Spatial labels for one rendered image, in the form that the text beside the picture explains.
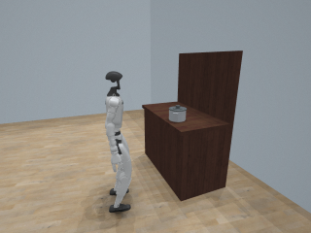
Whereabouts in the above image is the robot right forearm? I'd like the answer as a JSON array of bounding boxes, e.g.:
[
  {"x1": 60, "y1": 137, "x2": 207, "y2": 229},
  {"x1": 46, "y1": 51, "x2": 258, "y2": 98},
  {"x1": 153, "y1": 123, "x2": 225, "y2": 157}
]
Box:
[{"x1": 106, "y1": 123, "x2": 119, "y2": 154}]

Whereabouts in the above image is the robot right hand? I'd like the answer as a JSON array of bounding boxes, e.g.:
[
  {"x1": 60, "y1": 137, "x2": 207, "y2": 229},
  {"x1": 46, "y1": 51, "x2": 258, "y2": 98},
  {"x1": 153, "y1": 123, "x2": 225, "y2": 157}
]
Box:
[{"x1": 111, "y1": 153, "x2": 123, "y2": 173}]

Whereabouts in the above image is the humanoid robot head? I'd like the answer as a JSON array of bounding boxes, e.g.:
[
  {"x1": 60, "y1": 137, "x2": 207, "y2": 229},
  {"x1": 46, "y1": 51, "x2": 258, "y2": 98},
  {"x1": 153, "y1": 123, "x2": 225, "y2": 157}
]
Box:
[{"x1": 105, "y1": 71, "x2": 122, "y2": 97}]

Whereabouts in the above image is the table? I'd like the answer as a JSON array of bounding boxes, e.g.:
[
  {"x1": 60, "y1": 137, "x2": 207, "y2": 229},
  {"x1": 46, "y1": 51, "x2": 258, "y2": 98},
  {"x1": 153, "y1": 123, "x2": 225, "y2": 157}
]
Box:
[{"x1": 142, "y1": 50, "x2": 243, "y2": 201}]

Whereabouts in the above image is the pot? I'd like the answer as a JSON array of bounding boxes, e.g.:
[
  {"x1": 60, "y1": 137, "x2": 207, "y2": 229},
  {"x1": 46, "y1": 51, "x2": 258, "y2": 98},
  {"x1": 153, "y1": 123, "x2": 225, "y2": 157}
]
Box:
[{"x1": 169, "y1": 110, "x2": 187, "y2": 122}]

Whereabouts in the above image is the right robot upper arm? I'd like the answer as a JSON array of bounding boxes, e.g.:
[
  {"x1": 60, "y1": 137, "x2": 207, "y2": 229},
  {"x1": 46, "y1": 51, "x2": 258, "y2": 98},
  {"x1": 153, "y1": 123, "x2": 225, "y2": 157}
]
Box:
[{"x1": 105, "y1": 97, "x2": 120, "y2": 128}]

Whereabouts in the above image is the lid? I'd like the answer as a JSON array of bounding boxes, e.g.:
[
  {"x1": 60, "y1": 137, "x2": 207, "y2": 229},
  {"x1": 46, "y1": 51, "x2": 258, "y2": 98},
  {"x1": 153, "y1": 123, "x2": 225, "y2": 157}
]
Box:
[{"x1": 168, "y1": 106, "x2": 187, "y2": 112}]

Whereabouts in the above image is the robot right shin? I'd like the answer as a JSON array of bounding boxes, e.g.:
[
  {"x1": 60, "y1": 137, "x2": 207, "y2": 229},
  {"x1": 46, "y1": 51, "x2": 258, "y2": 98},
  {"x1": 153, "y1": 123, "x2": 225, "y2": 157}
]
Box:
[{"x1": 114, "y1": 176, "x2": 132, "y2": 208}]

